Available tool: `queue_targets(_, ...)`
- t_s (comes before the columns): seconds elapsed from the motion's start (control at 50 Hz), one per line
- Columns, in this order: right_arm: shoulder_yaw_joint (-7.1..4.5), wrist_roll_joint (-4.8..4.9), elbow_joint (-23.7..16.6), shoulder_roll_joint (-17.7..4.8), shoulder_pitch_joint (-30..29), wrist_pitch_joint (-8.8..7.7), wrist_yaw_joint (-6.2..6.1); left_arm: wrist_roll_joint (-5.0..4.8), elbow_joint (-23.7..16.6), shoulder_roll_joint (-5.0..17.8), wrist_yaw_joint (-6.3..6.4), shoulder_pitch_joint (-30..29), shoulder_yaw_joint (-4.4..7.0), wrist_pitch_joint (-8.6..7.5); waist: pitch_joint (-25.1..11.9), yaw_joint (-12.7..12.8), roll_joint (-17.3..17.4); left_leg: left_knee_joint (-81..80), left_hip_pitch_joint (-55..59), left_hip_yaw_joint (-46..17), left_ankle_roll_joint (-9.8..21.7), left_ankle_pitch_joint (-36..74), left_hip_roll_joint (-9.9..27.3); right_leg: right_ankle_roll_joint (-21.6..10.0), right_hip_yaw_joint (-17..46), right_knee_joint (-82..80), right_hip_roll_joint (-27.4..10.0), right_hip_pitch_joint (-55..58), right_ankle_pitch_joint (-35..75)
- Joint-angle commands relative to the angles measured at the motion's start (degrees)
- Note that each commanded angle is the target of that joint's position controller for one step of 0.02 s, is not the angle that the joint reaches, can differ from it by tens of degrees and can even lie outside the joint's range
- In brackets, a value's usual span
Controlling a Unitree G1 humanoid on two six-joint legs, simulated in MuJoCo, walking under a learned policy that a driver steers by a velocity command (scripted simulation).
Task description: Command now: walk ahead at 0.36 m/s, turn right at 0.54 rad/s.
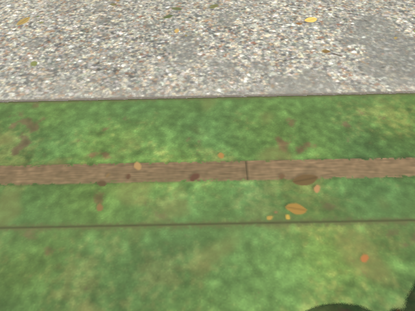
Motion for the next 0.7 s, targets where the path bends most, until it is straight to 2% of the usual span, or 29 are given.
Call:
queue_targets(0.02, 2.72, -2.97, -0.38, -0.92, 2.09, 0.12, 1.67, 0.85, -4.80, 0.11, 0.63, -9.99, -1.87, 0.01, 1.62, -2.96, -2.75, -8.07, -6.37, -4.74, -0.54, 29.59, 2.95, -10.44, 19.13, -14.30, -9.98, -6.99, 16.01)
queue_targets(0.04, 3.06, -1.79, -0.42, -1.14, -0.02, 0.28, 2.35, 0.90, -3.70, 1.93, 1.41, -6.95, -1.88, -0.57, 1.78, -1.24, -4.11, -10.84, -6.39, -3.57, -1.39, 34.68, 2.95, -11.62, 20.20, -12.72, -10.22, -7.12, 14.54)
queue_targets(0.06, 3.35, -1.40, -1.63, -1.86, -3.85, 0.41, 2.44, 1.72, -1.34, 2.20, 2.32, -2.23, -2.32, -1.35, 1.84, 0.52, -1.64, -13.92, -8.03, -2.98, -1.92, 37.36, 2.15, -11.93, 21.03, -9.55, -9.82, -5.73, 11.28)
queue_targets(0.08, 3.56, -0.78, -2.11, -2.51, -5.08, 0.24, 2.42, 0.84, -0.63, 3.35, 3.08, 0.12, -2.16, -1.64, 1.10, 2.43, 0.16, -25.17, -2.55, -0.87, -2.34, 46.48, 1.27, -10.47, 16.88, -6.42, -6.94, -7.98, 7.05)
queue_targets(0.1, 3.86, -0.73, -2.58, -1.23, -6.97, 0.57, 2.36, 0.71, 0.57, 4.69, 2.57, 2.01, -2.55, -1.22, 2.60, 2.50, -3.04, -30.50, 6.45, 2.92, -2.26, 45.49, 0.28, -9.77, 15.34, -7.54, -6.10, -14.75, 2.73)
queue_targets(0.14, 4.27, -0.99, -4.31, -1.35, -9.67, 1.45, 2.37, 1.17, 2.29, 6.71, 0.96, 4.50, -2.70, -0.92, 6.10, 2.38, -4.95, -31.09, 13.27, 3.74, -2.44, 39.91, -0.61, -11.88, 20.78, -7.56, -8.14, -19.88, -4.99)
queue_targets(0.16, 4.49, -1.62, -4.82, -1.48, -10.84, 1.94, 2.34, 1.08, 2.56, 5.83, 0.42, 5.08, -3.09, -1.07, 7.74, 2.51, -4.55, -33.67, 11.51, 2.53, -2.55, 36.73, -0.28, -12.76, 23.70, -5.92, -9.08, -17.02, -6.47)
queue_targets(0.18, 4.54, -1.56, -5.43, -2.16, -12.95, 2.26, 2.32, 1.04, 3.29, 5.17, 0.42, 6.62, -3.25, -1.34, 8.98, 4.14, -4.57, -37.32, 7.70, 1.16, -2.53, 36.00, 0.07, -13.22, 26.72, -4.03, -9.56, -11.14, -7.32)
queue_targets(0.2, 2.15, 9.78, -9.53, -4.12, -20.84, -0.19, 1.70, -7.72, 2.39, 6.43, 5.43, 4.68, -0.09, 1.29, 11.63, 6.37, 0.87, -45.91, 2.89, -0.81, -1.75, 36.77, -2.10, -8.18, 26.28, -0.75, -7.97, -4.01, 10.89)
queue_targets(0.22, 3.17, 11.02, -9.41, -1.72, -22.29, -1.48, 1.78, -7.33, 3.93, 6.44, 7.42, 6.64, -0.21, 2.81, 10.55, 7.61, -0.03, -52.59, 1.29, -0.63, -1.88, 40.34, -2.01, -6.33, 24.69, 4.13, -7.54, 3.14, 14.49)
queue_targets(0.24, 3.29, 9.90, -9.25, -0.22, -21.83, -2.43, 2.39, -6.23, 4.77, 5.09, 8.27, 8.15, 0.09, 3.89, 9.56, 8.99, -3.63, -55.88, 1.67, -1.37, -0.90, 42.39, -0.85, -6.05, 24.81, 6.84, -7.26, 7.07, 16.50)
queue_targets(0.26, 2.94, 8.73, -8.31, 0.56, -18.76, -2.84, 2.81, -5.41, 4.83, 4.25, 8.44, 8.68, 0.33, 4.87, 7.97, 8.26, -6.54, -58.17, 5.51, -1.15, 0.39, 42.70, -0.23, -6.01, 24.47, 10.38, -7.03, 8.22, 19.90)
queue_targets(0.28, 2.17, 8.39, -5.02, 0.91, -9.64, -2.27, 2.66, -4.51, 4.33, 4.10, 8.03, 6.05, 0.53, 5.25, 5.93, 3.69, -9.14, -60.27, 14.35, 0.18, 2.07, 43.91, 0.76, -6.42, 24.09, 16.73, -6.47, 4.95, 19.71)
queue_targets(0.3, 0.73, 7.56, 0.33, -1.22, 3.26, -1.43, 2.09, -3.50, 4.44, 2.26, 6.90, 5.06, 0.44, 4.71, 1.63, -0.86, -6.48, -56.96, 29.94, 2.32, 3.73, 45.44, 1.27, -5.80, 20.97, 27.09, -3.97, -2.85, 16.29)
queue_targets(0.32, -0.20, 6.21, 5.65, -2.08, 20.10, -0.22, 1.77, -3.82, 4.56, 0.38, 5.18, 3.01, 0.50, 3.47, -3.82, -8.21, -2.00, -47.41, 53.96, -1.41, 7.01, 50.55, 5.03, -2.38, 14.40, 45.18, 0.69, -21.26, 3.65)
queue_targets(0.34, -0.71, 6.79, 7.79, -4.45, 25.51, 0.34, 1.68, -5.76, 3.32, -2.70, 4.11, 8.40, -0.87, 2.29, -12.96, -8.05, 8.05, -33.79, 76.08, -9.07, 12.83, 46.05, 14.38, 0.86, 13.08, 66.34, 2.90, -41.25, -19.03)
queue_targets(0.36, -1.74, 7.96, 7.01, -7.08, 23.90, 1.47, 1.25, -6.56, 0.67, 0.69, 4.39, 7.50, -1.10, 1.13, -16.05, -8.79, 11.33, -36.98, 75.39, -17.41, 16.57, 28.06, 16.96, 1.81, 12.18, 71.11, -0.85, -48.61, -16.20)
queue_targets(0.38, -3.50, 8.47, 8.57, -12.73, 22.18, 2.04, 0.09, -9.03, -3.39, 1.48, 4.67, 2.11, -1.38, 0.23, -14.95, -8.08, 15.91, -47.31, 75.13, -29.81, 22.59, -2.46, 22.66, 3.52, 8.65, 71.23, -3.75, -57.57, -9.20)
queue_targets(0.4, -2.25, 6.44, 6.55, -7.31, 15.27, 2.56, -0.92, -8.52, -5.02, 3.68, 6.03, -4.83, -0.45, 0.91, -9.24, -6.07, 0.95, -57.17, 61.23, -33.89, 20.30, -16.39, 22.50, 4.08, 5.71, 66.73, -6.78, -54.96, -1.02)
queue_targets(0.42, -1.27, 5.20, 5.73, -5.33, 9.67, 2.08, -1.17, -7.79, -5.91, 4.08, 7.22, -7.51, -0.09, 2.00, -4.32, -3.26, -0.90, -59.41, 49.67, -35.71, 20.17, -17.12, 22.84, 4.66, 5.54, 64.96, -8.10, -50.79, 2.11)
queue_targets(0.44, 0.46, 4.62, 4.53, -1.25, 3.41, 0.50, -0.96, -6.70, -5.62, 5.29, 7.69, -8.41, 0.61, 2.86, 2.37, 0.32, -4.76, -59.63, 36.69, -30.49, 16.57, -13.38, 19.74, 4.23, 11.03, 51.03, -10.71, -46.65, 12.75)
queue_targets(0.46, 1.36, 4.58, 3.68, -0.18, -2.36, -0.20, -0.79, -5.48, -6.22, 4.00, 7.57, -9.36, 0.68, 3.26, 8.57, 3.37, -2.33, -59.79, 22.12, -21.87, 14.08, -5.34, 15.65, 5.49, 11.84, 38.78, -12.54, -39.71, 16.52)
queue_targets(0.48, 1.18, 4.39, 3.91, -1.16, -3.46, -0.07, -1.05, -3.90, -6.27, 2.57, 7.61, -8.38, 0.70, 3.22, 9.95, 3.96, 1.23, -62.04, 10.54, -10.08, 11.98, 2.09, 8.44, 6.62, 7.99, 26.30, -11.64, -27.35, 21.02)
queue_targets(0.5, 0.40, 4.11, 4.18, -3.62, -1.54, -0.13, -1.62, -2.43, -6.36, 1.25, 7.50, -9.19, 0.59, 2.75, 8.07, 2.59, 4.66, -61.84, 7.83, -5.12, 11.63, 10.03, 5.59, 7.54, 5.40, 17.74, -11.10, -20.09, 27.62)
queue_targets(0.52, 0.13, 4.82, 4.68, -4.91, -0.33, -0.09, -2.23, -2.32, -6.71, 0.17, 6.98, -10.21, 0.24, 2.46, 5.22, 2.01, 5.01, -61.34, 6.93, -2.09, 11.35, 16.00, 4.38, 7.88, 4.20, 9.85, -10.68, -12.98, 32.30)
queue_targets(0.56, -0.66, 6.73, 5.98, -7.00, 3.72, -0.04, -2.82, -4.08, -8.38, -0.63, 5.92, -14.19, -0.24, 2.46, 2.47, 0.36, 4.70, -61.42, 13.01, -3.50, 11.98, 17.68, 6.94, 8.52, 4.48, 0.27, -9.99, -9.31, 35.70)
queue_targets(0.6, -1.38, 7.61, 6.27, -7.64, 5.67, 0.44, -2.68, -4.95, -9.69, 0.33, 5.45, -17.65, -0.23, 2.79, 3.95, -1.63, 3.41, -61.88, 20.80, -6.25, 11.96, 12.98, 9.57, 7.59, 5.11, -6.31, -10.27, -12.18, 32.61)
queue_targets(0.66, -1.94, 7.33, 7.09, -7.65, 9.04, 1.12, -1.73, -4.98, -11.79, 3.08, 4.23, -23.55, 0.73, 2.38, 6.44, -4.11, 1.08, -59.32, 27.95, -8.16, 10.82, 9.07, 11.72, 5.21, 3.81, -12.70, -9.39, -13.71, 28.11)
queue_targets(0.7, -2.18, 6.95, 7.49, -7.99, 10.55, 1.69, -1.28, -4.83, -11.61, 4.14, 3.84, -22.14, 1.42, 2.02, 5.49, -3.43, 1.35, -55.61, 30.19, -7.58, 9.34, 10.10, 10.89, 3.41, 1.75, -15.87, -7.71, -8.63, 21.90)
Next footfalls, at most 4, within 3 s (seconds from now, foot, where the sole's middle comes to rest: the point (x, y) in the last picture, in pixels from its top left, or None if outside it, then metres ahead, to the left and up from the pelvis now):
0.30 left None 0.30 0.10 -0.90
0.74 right None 0.48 -0.20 -0.90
1.30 left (227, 254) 0.79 -0.01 -0.90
1.74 right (256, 189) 1.10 -0.14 -0.90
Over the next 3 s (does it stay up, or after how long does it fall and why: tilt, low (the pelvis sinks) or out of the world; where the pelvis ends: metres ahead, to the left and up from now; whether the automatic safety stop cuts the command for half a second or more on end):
stays up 1.48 0.08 -0.12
